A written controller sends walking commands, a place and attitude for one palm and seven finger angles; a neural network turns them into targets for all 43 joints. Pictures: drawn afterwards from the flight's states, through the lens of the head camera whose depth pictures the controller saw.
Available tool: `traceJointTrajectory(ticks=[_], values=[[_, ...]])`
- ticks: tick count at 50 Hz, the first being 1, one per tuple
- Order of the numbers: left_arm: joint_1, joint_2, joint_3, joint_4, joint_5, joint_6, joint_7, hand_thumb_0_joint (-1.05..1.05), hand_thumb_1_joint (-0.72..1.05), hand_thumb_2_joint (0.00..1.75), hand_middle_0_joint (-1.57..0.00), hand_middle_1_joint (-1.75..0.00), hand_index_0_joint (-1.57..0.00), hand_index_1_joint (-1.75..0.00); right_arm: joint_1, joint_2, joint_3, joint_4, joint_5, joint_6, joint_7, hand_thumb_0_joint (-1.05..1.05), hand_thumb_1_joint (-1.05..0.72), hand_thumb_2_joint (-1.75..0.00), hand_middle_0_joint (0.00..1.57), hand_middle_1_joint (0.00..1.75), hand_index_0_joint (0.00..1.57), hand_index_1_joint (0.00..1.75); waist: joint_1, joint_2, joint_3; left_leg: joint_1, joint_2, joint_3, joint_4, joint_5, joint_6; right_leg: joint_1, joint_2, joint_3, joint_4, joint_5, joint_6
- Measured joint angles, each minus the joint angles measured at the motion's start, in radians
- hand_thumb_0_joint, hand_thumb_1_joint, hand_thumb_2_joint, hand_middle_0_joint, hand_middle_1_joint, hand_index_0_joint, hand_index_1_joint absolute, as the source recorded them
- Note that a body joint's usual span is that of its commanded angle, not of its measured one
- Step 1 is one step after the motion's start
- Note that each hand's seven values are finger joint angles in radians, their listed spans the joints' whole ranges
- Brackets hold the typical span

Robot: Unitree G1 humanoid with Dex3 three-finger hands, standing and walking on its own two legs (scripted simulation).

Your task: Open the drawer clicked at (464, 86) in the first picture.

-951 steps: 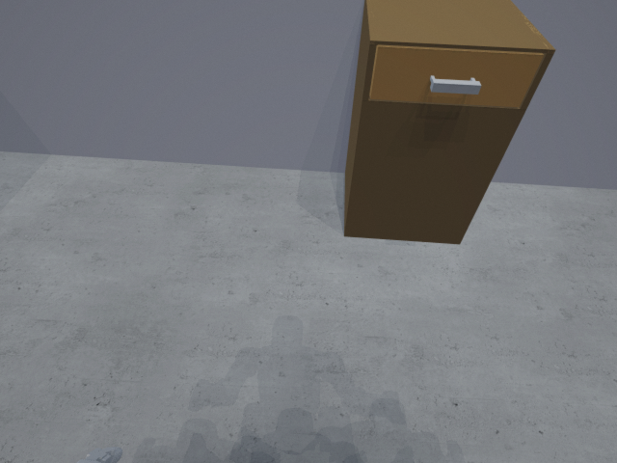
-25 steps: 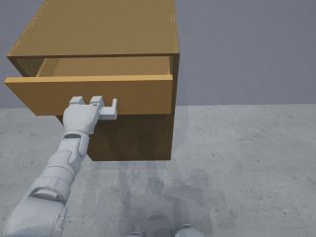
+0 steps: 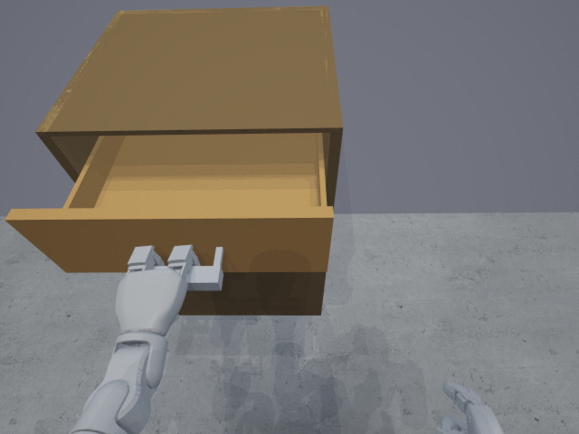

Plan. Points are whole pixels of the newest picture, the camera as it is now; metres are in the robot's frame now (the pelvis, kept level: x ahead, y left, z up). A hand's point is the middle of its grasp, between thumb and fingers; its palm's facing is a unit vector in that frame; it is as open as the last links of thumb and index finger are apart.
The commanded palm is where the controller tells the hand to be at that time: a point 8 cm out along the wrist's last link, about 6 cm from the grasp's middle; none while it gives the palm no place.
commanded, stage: pull the drawer open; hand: left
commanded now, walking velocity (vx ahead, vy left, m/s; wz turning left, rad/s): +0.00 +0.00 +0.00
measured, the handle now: (179, 265) +0.36 +0.19 +0.00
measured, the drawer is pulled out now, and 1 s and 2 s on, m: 0.17 0.29 0.30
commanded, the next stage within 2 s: open the thumb to release the handle in 1.18 s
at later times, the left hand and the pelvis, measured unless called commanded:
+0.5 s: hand (167, 312) +0.29 +0.19 -0.02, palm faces -0.02 -0.07 -1.00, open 6.2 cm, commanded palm +0.24 +0.21 +0.04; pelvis -0.01 -0.02 +0.00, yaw +0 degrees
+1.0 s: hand (149, 399) +0.18 +0.19 -0.02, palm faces +0.00 -0.10 -1.00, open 6.2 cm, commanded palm +0.13 +0.20 +0.04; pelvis +0.00 -0.02 -0.01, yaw +0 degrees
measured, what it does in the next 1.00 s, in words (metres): stands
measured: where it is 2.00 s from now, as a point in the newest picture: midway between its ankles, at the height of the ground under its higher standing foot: outside the picture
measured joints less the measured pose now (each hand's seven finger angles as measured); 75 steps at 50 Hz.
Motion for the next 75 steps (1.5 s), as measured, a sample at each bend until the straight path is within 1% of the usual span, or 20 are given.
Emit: traceJointTrajectory(ticks=[4, 7, 14, 19, 23, 28, 31, 35, 39, 44, 47, 51, 53, 55, 59, 64, 66, 69, 72, 75], values=[[-0.046, -0.009, -0.057, 0.031, 0.038, 0.01, 0.011, 0.01, 0.66, 0.79, -0.26, -1.35, -0.37, -1.31, -0.046, -0.001, 0.006, 0.01, -0.009, 0.001, -0.013, 0.01, -0.9, -0.9, 0.2, 0.3, 0.2, 0.3, 0.036, -0.005, 0.004, -0.002, -0.009, -0.026, 0.027, -0.013, -0.001, 0.009, -0.011, -0.026, 0.021, -0.02, -0.002], [-0.076, -0.013, -0.079, 0.055, 0.039, 0.022, -0.007, 0.01, 0.65, 0.8, -0.28, -1.35, -0.37, -1.32, -0.077, 0.008, 0.013, 0.012, -0.009, 0.006, -0.019, 0.01, -0.9, -0.9, 0.2, 0.29, 0.2, 0.3, 0.05, -0.003, 0.005, 0.005, -0.012, -0.034, 0.032, -0.015, -0.004, 0.019, -0.014, -0.035, 0.025, -0.025, -0.004], [-0.122, -0.008, -0.076, 0.109, 0.025, 0.011, -0.05, 0.0, 0.63, 0.78, -0.31, -1.35, -0.39, -1.32, -0.088, 0.041, 0.039, 0.0, -0.007, 0.009, -0.032, 0.01, -0.9, -0.9, 0.2, 0.3, 0.2, 0.3, 0.057, -0.006, 0.011, 0.027, -0.013, -0.039, 0.016, -0.003, -0.009, 0.038, -0.015, -0.039, 0.018, -0.019, -0.011], [-0.137, -0.001, -0.04, 0.129, 0.027, -0.016, -0.064, 0.01, 0.63, 0.77, -0.31, -1.34, -0.39, -1.32, -0.062, 0.049, 0.045, 0.007, -0.009, 0.01, -0.034, 0.01, -0.9, -0.9, 0.2, 0.3, 0.2, 0.3, 0.053, -0.013, 0.016, 0.022, -0.008, -0.034, 0.013, 0.006, -0.015, 0.029, -0.011, -0.035, 0.02, -0.01, -0.018], [-0.089, 0.01, 0.004, 0.095, 0.012, -0.028, -0.071, 0.01, 0.64, 0.75, -0.29, -1.34, -0.38, -1.31, -0.032, 0.042, 0.04, 0.006, -0.008, 0.008, -0.028, 0.01, -0.9, -0.9, 0.2, 0.3, 0.2, 0.3, 0.034, -0.012, 0.016, 0.026, 0.0, -0.018, 0.005, 0.009, -0.018, 0.023, -0.002, -0.02, 0.018, -0.002, -0.021], [0.027, 0.02, 0.049, -0.001, -0.009, -0.037, -0.06, 0.02, 0.65, 0.74, -0.27, -1.34, -0.38, -1.31, 0.002, 0.017, 0.025, 0.003, -0.008, 0.002, -0.02, 0.01, -0.9, -0.9, 0.2, 0.3, 0.2, 0.3, 0.012, -0.014, 0.017, 0.034, 0.007, 0.005, -0.008, 0.01, -0.019, 0.018, 0.007, 0.003, 0.018, 0.002, -0.022], [0.112, 0.024, 0.064, -0.075, -0.015, -0.04, -0.046, 0.03, 0.66, 0.74, -0.25, -1.34, -0.38, -1.3, 0.012, 0.001, 0.015, 0.002, -0.009, 0.0, -0.013, 0.01, -0.9, -0.9, 0.2, 0.3, 0.2, 0.3, 0.005, -0.017, 0.02, 0.036, 0.009, 0.014, -0.01, 0.008, -0.02, 0.015, 0.011, 0.012, 0.021, 0.0, -0.022], [0.233, 0.025, 0.067, -0.178, -0.017, -0.04, -0.021, 0.03, 0.66, 0.74, -0.25, -1.35, -0.37, -1.3, 0.008, -0.013, 0.003, -0.003, -0.015, -0.004, -0.001, 0.01, -0.9, -0.9, 0.2, 0.3, 0.2, 0.3, 0.002, -0.018, 0.017, 0.03, 0.011, 0.02, 0.001, -0.002, -0.02, 0.006, 0.014, 0.018, 0.035, -0.008, -0.022], [0.343, 0.024, 0.055, -0.262, -0.012, -0.044, 0.009, 0.03, 0.65, 0.74, -0.25, -1.35, -0.38, -1.31, -0.012, -0.017, 0.0, -0.013, -0.022, -0.011, 0.012, 0.02, -0.9, -0.9, 0.19, 0.29, 0.19, 0.29, 0.01, -0.016, 0.011, 0.018, 0.01, 0.019, 0.028, -0.018, -0.02, -0.007, 0.014, 0.016, 0.062, -0.025, -0.022], [0.427, 0.024, 0.036, -0.318, 0.002, -0.061, 0.04, 0.03, 0.65, 0.75, -0.26, -1.34, -0.38, -1.31, -0.053, -0.007, 0.011, -0.026, -0.028, -0.016, 0.02, 0.02, -0.91, -0.9, 0.19, 0.29, 0.19, 0.29, 0.037, -0.013, 0.003, 0.002, 0.006, 0.013, 0.068, -0.04, -0.019, -0.021, 0.009, 0.008, 0.104, -0.05, -0.023], [0.459, 0.025, 0.029, -0.34, 0.009, -0.07, 0.044, 0.03, 0.64, 0.76, -0.26, -1.34, -0.38, -1.32, -0.079, 0.006, 0.023, -0.036, -0.03, -0.019, 0.024, 0.01, -0.91, -0.9, 0.19, 0.29, 0.19, 0.29, 0.053, -0.012, 0.0, -0.003, 0.005, 0.009, 0.087, -0.05, -0.021, -0.025, 0.007, 0.003, 0.123, -0.062, -0.025], [0.507, 0.025, 0.026, -0.375, 0.009, -0.076, 0.037, 0.04, 0.64, 0.75, -0.26, -1.33, -0.39, -1.32, -0.104, 0.024, 0.044, -0.06, -0.03, -0.022, 0.034, 0.01, -0.91, -0.9, 0.19, 0.29, 0.19, 0.29, 0.069, -0.012, -0.001, -0.004, 0.003, 0.006, 0.103, -0.058, -0.023, -0.026, 0.006, -0.001, 0.142, -0.073, -0.027], [0.521, 0.024, 0.029, -0.391, 0.009, -0.08, 0.028, 0.04, 0.63, 0.74, -0.25, -1.32, -0.38, -1.31, -0.11, 0.032, 0.055, -0.071, -0.032, -0.024, 0.04, 0.01, -0.9, -0.9, 0.2, 0.29, 0.2, 0.3, 0.074, -0.014, -0.002, -0.005, 0.003, 0.006, 0.11, -0.062, -0.024, -0.029, 0.006, -0.002, 0.15, -0.077, -0.029], [0.529, 0.022, 0.04, -0.402, 0.005, -0.084, 0.016, 0.05, 0.64, 0.74, -0.25, -1.31, -0.37, -1.31, -0.114, 0.04, 0.066, -0.081, -0.032, -0.026, 0.046, 0.01, -0.9, -0.9, 0.2, 0.3, 0.2, 0.3, 0.074, -0.018, -0.004, -0.007, 0.005, 0.007, 0.116, -0.066, -0.025, -0.033, 0.008, -0.001, 0.157, -0.081, -0.03], [0.558, 0.028, 0.063, -0.429, -0.002, -0.096, 0.012, 0.05, 0.65, 0.72, -0.24, -1.29, -0.37, -1.3, -0.109, 0.047, 0.082, -0.095, -0.036, -0.027, 0.055, 0.01, -0.9, -0.9, 0.2, 0.3, 0.2, 0.3, 0.067, -0.029, -0.007, -0.015, 0.01, 0.011, 0.125, -0.074, -0.029, -0.044, 0.014, 0.003, 0.169, -0.086, -0.034], [0.598, 0.04, 0.08, -0.459, -0.011, -0.111, 0.024, 0.04, 0.65, 0.72, -0.24, -1.28, -0.36, -1.28, -0.087, 0.031, 0.078, -0.094, -0.042, -0.022, 0.061, 0.01, -0.9, -0.9, 0.2, 0.3, 0.2, 0.3, 0.057, -0.031, -0.01, -0.031, 0.014, 0.014, 0.138, -0.084, -0.03, -0.062, 0.02, 0.007, 0.18, -0.092, -0.035], [0.585, 0.047, 0.071, -0.453, 0.002, -0.105, 0.043, 0.03, 0.65, 0.73, -0.25, -1.29, -0.36, -1.28, -0.075, 0.018, 0.064, -0.086, -0.053, -0.019, 0.055, 0.01, -0.9, -0.9, 0.2, 0.3, 0.2, 0.3, 0.055, -0.027, -0.008, -0.048, 0.01, 0.006, 0.149, -0.086, -0.029, -0.074, 0.016, 0.001, 0.187, -0.096, -0.034], [0.55, 0.044, 0.056, -0.433, 0.021, -0.105, 0.073, 0.02, 0.64, 0.75, -0.28, -1.29, -0.37, -1.3, -0.059, 0.0, 0.037, -0.063, -0.058, -0.016, 0.042, 0.01, -0.9, -0.9, 0.2, 0.3, 0.2, 0.3, 0.067, -0.018, -0.005, -0.072, 0.005, -0.003, 0.168, -0.089, -0.028, -0.093, 0.01, -0.009, 0.201, -0.099, -0.033], [0.522, 0.029, 0.041, -0.42, 0.01, -0.087, 0.078, 0.02, 0.6, 0.75, -0.31, -1.29, -0.38, -1.3, -0.051, -0.009, 0.023, -0.04, -0.053, -0.009, 0.031, 0.01, -0.9, -0.9, 0.2, 0.3, 0.2, 0.3, 0.071, -0.009, 0.0, -0.074, 0.001, -0.007, 0.17, -0.085, -0.027, -0.094, 0.005, -0.012, 0.204, -0.098, -0.031], [0.498, 0.013, 0.032, -0.402, 0.0, -0.063, 0.074, 0.01, 0.52, 0.73, -0.33, -1.28, -0.38, -1.3, -0.047, -0.007, 0.022, -0.028, -0.045, -0.005, 0.022, 0.02, -0.9, -0.9, 0.19, 0.29, 0.19, 0.3, 0.071, -0.003, 0.002, -0.063, -0.002, -0.007, 0.159, -0.075, -0.027, -0.083, 0.002, -0.011, 0.195, -0.09, -0.03]])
